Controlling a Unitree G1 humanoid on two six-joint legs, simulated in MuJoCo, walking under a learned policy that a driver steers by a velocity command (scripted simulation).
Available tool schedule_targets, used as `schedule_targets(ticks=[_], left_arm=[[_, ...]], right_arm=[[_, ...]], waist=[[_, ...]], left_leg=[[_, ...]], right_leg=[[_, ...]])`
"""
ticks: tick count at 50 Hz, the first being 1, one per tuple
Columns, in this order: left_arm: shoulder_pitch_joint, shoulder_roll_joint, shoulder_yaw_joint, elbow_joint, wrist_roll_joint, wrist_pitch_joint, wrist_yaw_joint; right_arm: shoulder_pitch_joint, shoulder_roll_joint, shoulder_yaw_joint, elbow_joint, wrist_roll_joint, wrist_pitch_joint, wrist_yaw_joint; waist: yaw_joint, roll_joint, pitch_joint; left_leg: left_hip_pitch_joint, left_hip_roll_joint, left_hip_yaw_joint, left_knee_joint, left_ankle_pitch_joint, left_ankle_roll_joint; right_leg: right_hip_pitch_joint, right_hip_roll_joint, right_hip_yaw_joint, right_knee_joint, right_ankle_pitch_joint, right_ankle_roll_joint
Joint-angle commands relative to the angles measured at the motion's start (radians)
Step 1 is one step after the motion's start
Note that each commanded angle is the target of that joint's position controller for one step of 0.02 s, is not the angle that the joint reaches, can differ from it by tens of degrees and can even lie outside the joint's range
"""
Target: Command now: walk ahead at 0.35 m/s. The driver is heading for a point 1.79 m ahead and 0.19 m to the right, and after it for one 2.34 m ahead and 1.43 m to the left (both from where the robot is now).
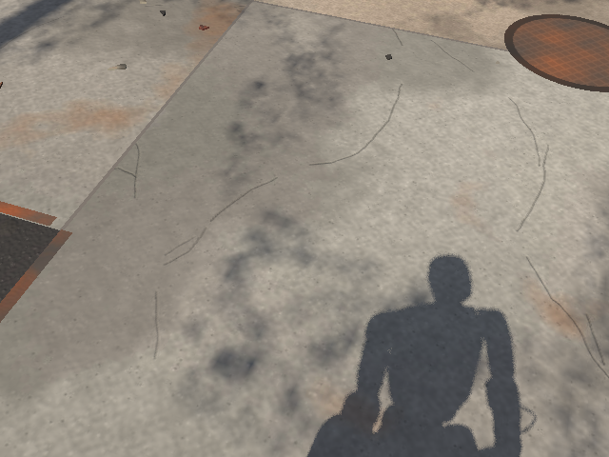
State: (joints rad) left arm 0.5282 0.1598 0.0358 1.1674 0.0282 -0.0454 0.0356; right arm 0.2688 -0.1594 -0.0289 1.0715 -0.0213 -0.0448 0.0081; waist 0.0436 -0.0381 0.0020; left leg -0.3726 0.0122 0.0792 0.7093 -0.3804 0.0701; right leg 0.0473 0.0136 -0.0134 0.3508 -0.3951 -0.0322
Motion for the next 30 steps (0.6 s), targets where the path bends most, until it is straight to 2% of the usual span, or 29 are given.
schedule_targets(ticks=[1, 2, 3, 4, 5, 6, 7, 9, 12, 15, 18, 21, 22, 24, 25, 26, 27, 28, 29, 30], left_arm=[[-0.037, 0.126, 0.021, -0.039, -0.011, -0.022, -0.005], [-0.050, 0.118, 0.017, -0.046, -0.011, -0.030, -0.011], [-0.077, 0.087, 0.004, -0.073, -0.016, -0.039, -0.021], [-0.038, 0.026, -0.006, -0.111, -0.018, -0.043, -0.028], [-0.109, 0.074, 0.007, -0.125, 0.010, -0.037, -0.034], [-0.155, 0.056, 0.005, -0.143, 0.007, -0.040, -0.043], [-0.169, 0.044, 0.004, -0.145, 0.000, -0.046, -0.050], [-0.142, 0.041, 0.011, -0.139, 0.008, -0.032, -0.056], [-0.180, 0.051, 0.021, -0.157, 0.006, -0.006, -0.063], [-0.332, 0.050, 0.020, -0.214, 0.004, 0.003, -0.068], [-0.487, 0.036, 0.010, -0.273, -0.005, 0.000, -0.071], [-0.557, 0.043, 0.008, -0.303, -0.012, -0.002, -0.070], [-0.561, 0.052, 0.010, -0.310, -0.012, -0.004, -0.068], [-0.508, 0.076, 0.022, -0.302, -0.011, -0.011, -0.058], [-0.428, 0.094, 0.033, -0.278, -0.010, -0.017, -0.051], [-0.293, 0.113, 0.046, -0.233, -0.010, -0.024, -0.043], [-0.141, 0.141, 0.062, -0.184, 0.001, -0.032, -0.035], [0.005, 0.232, 0.086, -0.162, 0.025, -0.035, -0.028], [-0.017, 0.266, 0.096, -0.167, 0.013, -0.022, -0.039], [-0.157, 0.229, 0.087, -0.189, -0.013, -0.017, -0.047]], right_arm=[[0.042, -0.034, -0.020, -0.052, 0.016, -0.030, 0.011], [0.185, -0.057, -0.039, 0.001, 0.019, -0.032, 0.005], [0.352, -0.138, -0.067, 0.032, 0.005, -0.039, -0.010], [0.470, -0.236, -0.087, 0.059, -0.003, -0.030, -0.013], [0.363, -0.173, -0.068, 0.045, 0.001, -0.016, -0.015], [0.241, -0.149, -0.058, 0.005, -0.002, -0.017, -0.013], [0.168, -0.130, -0.049, -0.018, -0.001, -0.024, -0.010], [0.136, -0.084, -0.027, -0.021, 0.003, -0.041, -0.013], [0.212, -0.084, -0.016, 0.008, 0.008, -0.060, -0.022], [0.260, -0.088, -0.007, 0.019, 0.006, -0.063, -0.023], [0.273, -0.080, 0.001, 0.018, 0.006, -0.066, -0.023], [0.297, -0.097, -0.001, 0.028, 0.007, -0.071, -0.029], [0.297, -0.103, -0.003, 0.030, 0.006, -0.072, -0.031], [0.270, -0.121, -0.008, 0.028, 0.002, -0.074, -0.034], [0.257, -0.135, -0.013, 0.028, -0.002, -0.072, -0.037], [0.245, -0.145, -0.017, 0.026, -0.004, -0.066, -0.037], [0.236, -0.147, -0.017, 0.022, 0.002, -0.062, -0.034], [0.262, -0.099, -0.007, -0.004, 0.007, -0.060, -0.028], [0.370, -0.028, -0.006, -0.009, 0.045, -0.058, -0.011], [0.266, -0.105, -0.020, -0.030, 0.021, -0.052, -0.014]], waist=[[-0.098, -0.051, 0.179], [-0.155, 0.001, 0.117], [-0.233, 0.161, 0.029], [-0.221, 0.384, -0.054], [-0.159, 0.202, 0.032], [-0.117, 0.106, 0.108], [-0.084, 0.051, 0.126], [-0.035, 0.065, 0.109], [-0.021, 0.086, 0.106], [-0.041, 0.097, 0.131], [-0.064, 0.111, 0.156], [-0.074, 0.126, 0.157], [-0.068, 0.125, 0.153], [-0.031, 0.126, 0.112], [0.005, 0.132, 0.064], [0.058, 0.125, -0.007], [0.120, 0.104, -0.081], [0.146, -0.009, -0.201], [0.067, -0.217, -0.296], [0.029, -0.046, -0.173]], left_leg=[[0.112, -0.037, 0.046, -0.159, 0.111, 0.015], [0.343, -0.079, 0.046, -0.203, 0.130, 0.023], [0.532, 0.100, -0.213, -0.341, -0.037, 0.071], [0.634, 0.354, -0.686, -0.526, -0.172, 0.176], [0.511, 0.356, -0.712, -0.545, -0.233, 0.176], [0.406, 0.339, -0.607, -0.539, -0.191, 0.164], [0.336, 0.300, -0.505, -0.558, -0.068, 0.147], [0.285, 0.227, -0.350, -0.573, 0.118, 0.114], [0.322, 0.200, -0.238, -0.569, 0.371, 0.113], [0.336, 0.182, -0.174, -0.579, 0.505, 0.118], [0.316, 0.157, -0.121, -0.585, 0.598, 0.112], [0.353, 0.173, -0.101, -0.579, 0.689, 0.109], [0.380, 0.185, -0.097, -0.564, 0.739, 0.109], [0.439, 0.196, -0.075, -0.465, 0.975, 0.097], [0.466, 0.197, -0.065, -0.360, 1.098, 0.088], [0.467, 0.185, -0.053, -0.198, 1.135, 0.078], [0.364, 0.153, -0.034, 0.012, 0.998, 0.064], [0.172, 0.085, 0.005, 0.340, 0.581, 0.054], [-0.153, -0.117, -0.043, 0.702, -0.125, 0.022], [-0.250, -0.030, -0.136, 0.728, -0.037, 0.042]], right_leg=[[-0.239, -0.232, 0.159, -0.069, 0.201, -0.153], [-0.338, -0.175, 0.093, 0.082, 0.349, -0.124], [-0.479, -0.074, -0.027, 0.392, 0.331, -0.070], [-0.673, 0.059, -0.084, 0.742, -0.112, -0.036], [-0.730, -0.014, 0.035, 0.873, -0.103, -0.062], [-0.747, -0.060, 0.047, 0.897, 0.006, -0.075], [-0.715, -0.089, 0.050, 0.859, 0.092, -0.076], [-0.646, -0.110, 0.033, 0.792, 0.142, -0.058], [-0.683, -0.096, -0.010, 0.738, 0.175, -0.035], [-0.755, -0.091, -0.048, 0.630, 0.244, -0.016], [-0.711, -0.065, -0.087, 0.423, 0.326, -0.012], [-0.634, -0.038, -0.113, 0.287, 0.362, -0.037], [-0.614, -0.031, -0.113, 0.262, 0.357, -0.053], [-0.524, 0.004, -0.121, 0.232, 0.309, -0.092], [-0.444, 0.030, -0.123, 0.227, 0.267, -0.111], [-0.314, 0.056, -0.126, 0.188, 0.256, -0.129], [-0.107, 0.022, -0.090, 0.132, 0.270, -0.151], [0.108, -0.227, 0.194, 0.114, 0.119, -0.198], [0.279, -0.445, 0.741, -0.081, 0.009, -0.355], [0.155, -0.395, 0.669, -0.131, -0.100, -0.318]])
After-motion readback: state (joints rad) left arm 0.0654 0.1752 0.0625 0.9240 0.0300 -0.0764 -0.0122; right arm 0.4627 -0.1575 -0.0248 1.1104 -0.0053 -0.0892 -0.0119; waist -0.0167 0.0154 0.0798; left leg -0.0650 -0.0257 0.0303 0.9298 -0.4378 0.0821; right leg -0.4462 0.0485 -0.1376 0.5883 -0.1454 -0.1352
